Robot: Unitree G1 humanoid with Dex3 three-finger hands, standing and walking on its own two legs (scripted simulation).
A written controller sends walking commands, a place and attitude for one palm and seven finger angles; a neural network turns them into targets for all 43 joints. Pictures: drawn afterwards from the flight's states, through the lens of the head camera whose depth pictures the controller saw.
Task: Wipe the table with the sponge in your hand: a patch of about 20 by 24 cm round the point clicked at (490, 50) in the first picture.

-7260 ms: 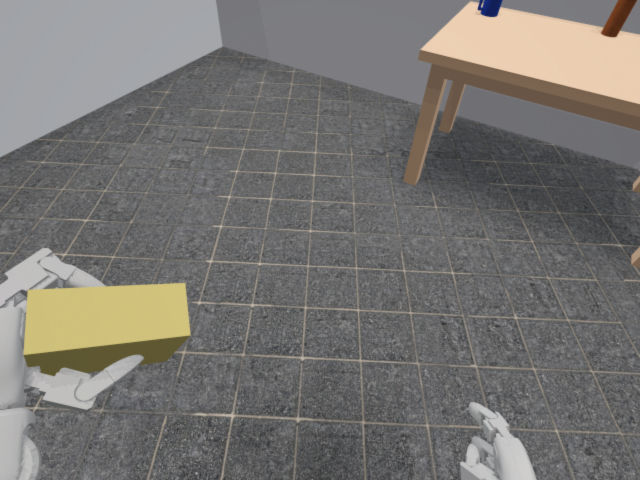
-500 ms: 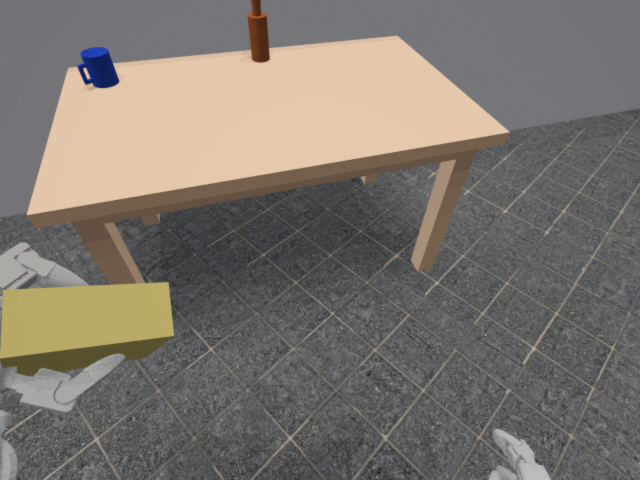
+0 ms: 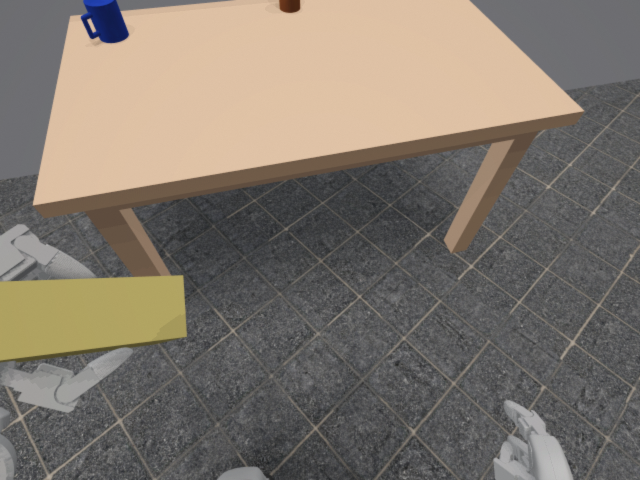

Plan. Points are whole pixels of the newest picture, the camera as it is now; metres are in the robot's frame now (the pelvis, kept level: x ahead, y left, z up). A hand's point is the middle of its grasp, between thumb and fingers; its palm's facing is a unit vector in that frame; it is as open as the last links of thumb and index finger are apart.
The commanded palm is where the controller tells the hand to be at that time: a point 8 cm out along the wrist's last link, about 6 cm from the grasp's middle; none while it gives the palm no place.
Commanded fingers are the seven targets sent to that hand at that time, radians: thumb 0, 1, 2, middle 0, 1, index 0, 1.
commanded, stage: take the last steps up to it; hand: left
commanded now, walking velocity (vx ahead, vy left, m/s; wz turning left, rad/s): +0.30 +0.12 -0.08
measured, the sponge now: (119, 317) +0.23 +0.20 +0.15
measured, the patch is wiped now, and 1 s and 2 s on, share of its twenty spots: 0.00 0.00 0.00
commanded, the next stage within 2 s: come to a stop and stand still in 1.14 s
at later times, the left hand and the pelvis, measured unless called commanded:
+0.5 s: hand (102, 199) +0.34 +0.25 +0.17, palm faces +0.35 -0.79 -0.50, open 9.6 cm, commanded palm +0.29 +0.29 +0.19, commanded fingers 0.00 0.10 1.30 -1.20 -1.60 -1.20 -1.60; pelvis +0.12 +0.02 +0.01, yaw -2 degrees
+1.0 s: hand (89, 108) +0.46 +0.30 +0.19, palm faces +0.30 -0.85 -0.44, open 9.6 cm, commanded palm +0.40 +0.36 +0.19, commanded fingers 0.00 0.10 1.30 -1.20 -1.60 -1.20 -1.60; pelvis +0.22 +0.09 +0.01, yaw -4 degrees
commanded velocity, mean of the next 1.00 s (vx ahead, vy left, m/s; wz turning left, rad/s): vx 0.26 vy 0.09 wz -0.03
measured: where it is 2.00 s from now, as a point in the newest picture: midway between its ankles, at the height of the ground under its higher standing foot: (287, 447)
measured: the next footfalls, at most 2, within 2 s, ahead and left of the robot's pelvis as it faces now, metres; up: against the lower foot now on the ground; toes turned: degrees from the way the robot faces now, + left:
right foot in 0.32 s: +0.17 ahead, -0.06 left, +0.00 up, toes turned -13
left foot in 0.76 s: +0.28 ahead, +0.20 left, +0.00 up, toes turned +7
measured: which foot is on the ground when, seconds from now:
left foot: down 0.00-0.34, up 0.36-0.74, down 0.76-1.00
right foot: down 0.00-0.00, up 0.02-0.30, down 0.32-0.76, up 0.78-1.00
